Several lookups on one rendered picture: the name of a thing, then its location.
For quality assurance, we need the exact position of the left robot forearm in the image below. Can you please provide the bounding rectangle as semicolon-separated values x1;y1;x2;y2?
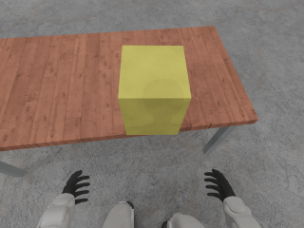
36;193;75;228

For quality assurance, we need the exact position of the table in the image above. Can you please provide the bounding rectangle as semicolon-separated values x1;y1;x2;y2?
0;26;259;178

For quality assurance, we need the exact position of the left robot foot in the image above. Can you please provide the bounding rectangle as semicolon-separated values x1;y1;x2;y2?
127;201;134;209

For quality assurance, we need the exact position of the carton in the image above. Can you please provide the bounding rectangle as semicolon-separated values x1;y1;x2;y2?
118;45;192;135

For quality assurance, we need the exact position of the robot right hand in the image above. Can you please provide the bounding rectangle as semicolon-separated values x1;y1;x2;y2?
204;169;236;203

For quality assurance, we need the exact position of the robot left hand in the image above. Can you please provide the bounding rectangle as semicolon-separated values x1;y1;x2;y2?
62;170;90;205

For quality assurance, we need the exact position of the right robot forearm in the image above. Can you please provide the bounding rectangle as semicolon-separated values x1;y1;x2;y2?
223;196;261;228

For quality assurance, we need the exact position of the left robot thigh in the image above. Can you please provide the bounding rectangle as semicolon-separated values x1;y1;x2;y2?
102;204;134;228

